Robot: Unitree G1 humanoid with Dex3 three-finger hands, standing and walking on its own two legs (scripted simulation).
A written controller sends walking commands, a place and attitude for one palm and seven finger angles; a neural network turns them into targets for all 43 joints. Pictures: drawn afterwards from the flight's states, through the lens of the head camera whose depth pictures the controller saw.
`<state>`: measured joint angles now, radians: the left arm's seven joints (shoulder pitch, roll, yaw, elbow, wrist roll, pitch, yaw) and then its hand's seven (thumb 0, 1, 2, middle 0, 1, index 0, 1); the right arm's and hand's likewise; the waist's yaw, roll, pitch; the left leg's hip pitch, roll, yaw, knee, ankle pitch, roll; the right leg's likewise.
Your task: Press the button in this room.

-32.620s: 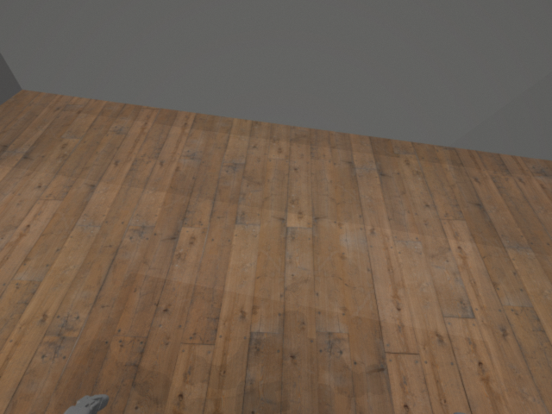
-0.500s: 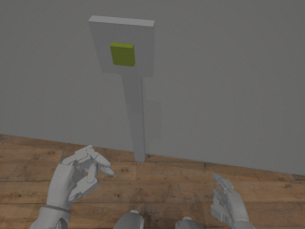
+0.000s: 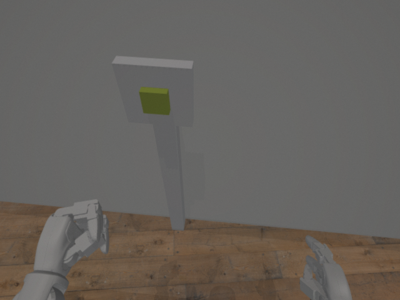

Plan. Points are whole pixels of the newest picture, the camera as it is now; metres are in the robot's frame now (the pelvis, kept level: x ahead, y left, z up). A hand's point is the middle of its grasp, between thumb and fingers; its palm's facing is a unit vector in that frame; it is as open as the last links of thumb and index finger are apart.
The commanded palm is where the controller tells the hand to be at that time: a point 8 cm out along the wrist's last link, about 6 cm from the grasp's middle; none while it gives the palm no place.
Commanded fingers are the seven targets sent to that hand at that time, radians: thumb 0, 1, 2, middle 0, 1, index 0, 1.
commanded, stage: raise the hand and make a fist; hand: left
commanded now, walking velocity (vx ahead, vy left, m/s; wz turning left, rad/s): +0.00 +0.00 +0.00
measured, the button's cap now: (155, 100) +0.50 +0.14 +0.13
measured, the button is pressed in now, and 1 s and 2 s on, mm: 0 0 0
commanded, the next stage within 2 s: aim a knuckle at the button in 0.82 s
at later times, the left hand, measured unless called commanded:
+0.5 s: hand (78, 206) +0.24 +0.21 +0.13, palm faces +0.01 -1.00 -0.07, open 3.1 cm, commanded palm +0.21 +0.26 +0.13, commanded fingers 0.00 0.90 0.90 -1.30 -1.50 -1.30 -1.50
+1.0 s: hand (85, 214) +0.23 +0.20 +0.12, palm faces +0.01 -1.00 -0.05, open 3.1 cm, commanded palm +0.21 +0.24 +0.12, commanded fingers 0.00 0.90 0.90 -1.30 -1.50 -1.30 -1.50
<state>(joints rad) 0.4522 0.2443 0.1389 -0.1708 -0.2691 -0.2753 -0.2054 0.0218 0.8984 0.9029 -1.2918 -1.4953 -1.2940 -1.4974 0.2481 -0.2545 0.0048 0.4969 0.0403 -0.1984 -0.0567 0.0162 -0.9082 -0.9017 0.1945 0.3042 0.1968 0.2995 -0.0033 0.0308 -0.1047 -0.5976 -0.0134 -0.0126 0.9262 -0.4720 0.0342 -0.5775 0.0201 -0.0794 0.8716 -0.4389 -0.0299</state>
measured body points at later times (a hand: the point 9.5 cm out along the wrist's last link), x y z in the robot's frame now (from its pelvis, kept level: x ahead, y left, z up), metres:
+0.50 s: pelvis +0.01 +0.00 +0.02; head +0.01 -0.01 +0.47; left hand +0.23 +0.26 +0.13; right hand +0.18 -0.23 -0.05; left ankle +0.00 +0.09 -0.69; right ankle +0.00 -0.10 -0.69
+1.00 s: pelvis +0.00 -0.01 +0.03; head +0.00 -0.02 +0.48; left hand +0.22 +0.25 +0.13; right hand +0.18 -0.24 -0.04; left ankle +0.00 +0.09 -0.69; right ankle +0.00 -0.10 -0.69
